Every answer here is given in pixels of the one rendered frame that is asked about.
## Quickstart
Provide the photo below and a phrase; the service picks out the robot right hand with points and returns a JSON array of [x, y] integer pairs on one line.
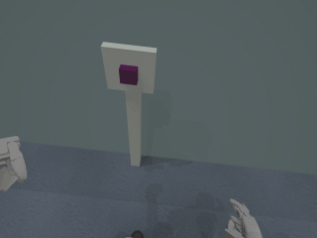
[[246, 228]]

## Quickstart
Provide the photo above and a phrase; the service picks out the panel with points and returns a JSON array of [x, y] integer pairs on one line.
[[145, 58]]

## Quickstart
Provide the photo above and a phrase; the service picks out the button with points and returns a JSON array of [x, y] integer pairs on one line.
[[128, 74]]

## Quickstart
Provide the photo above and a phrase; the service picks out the robot left hand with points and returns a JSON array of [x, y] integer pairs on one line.
[[12, 157]]

